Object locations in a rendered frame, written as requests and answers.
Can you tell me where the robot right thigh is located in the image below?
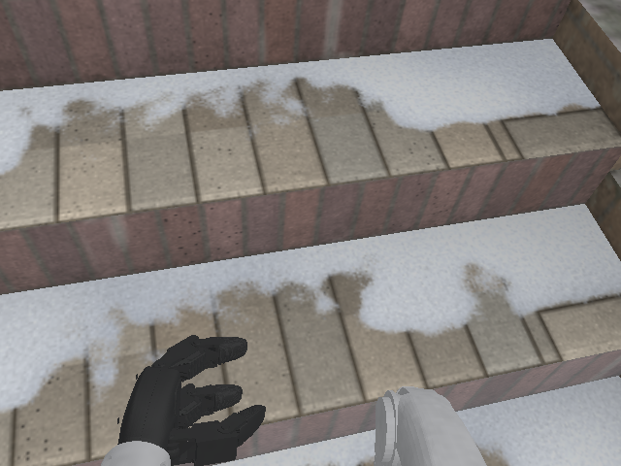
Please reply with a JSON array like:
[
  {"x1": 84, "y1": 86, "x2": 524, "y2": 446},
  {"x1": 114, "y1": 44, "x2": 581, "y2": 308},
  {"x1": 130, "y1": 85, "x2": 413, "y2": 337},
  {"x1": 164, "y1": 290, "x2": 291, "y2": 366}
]
[{"x1": 375, "y1": 387, "x2": 487, "y2": 466}]

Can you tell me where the left robot forearm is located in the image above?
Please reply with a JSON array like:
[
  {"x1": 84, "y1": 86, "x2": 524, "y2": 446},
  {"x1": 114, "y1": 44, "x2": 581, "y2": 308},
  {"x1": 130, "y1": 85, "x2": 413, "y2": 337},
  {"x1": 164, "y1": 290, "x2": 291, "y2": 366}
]
[{"x1": 101, "y1": 441, "x2": 171, "y2": 466}]

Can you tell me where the robot left hand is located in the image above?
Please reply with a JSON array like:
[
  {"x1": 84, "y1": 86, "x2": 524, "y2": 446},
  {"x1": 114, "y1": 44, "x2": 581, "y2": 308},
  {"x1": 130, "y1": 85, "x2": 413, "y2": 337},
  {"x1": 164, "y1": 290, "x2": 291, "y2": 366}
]
[{"x1": 117, "y1": 335, "x2": 266, "y2": 466}]

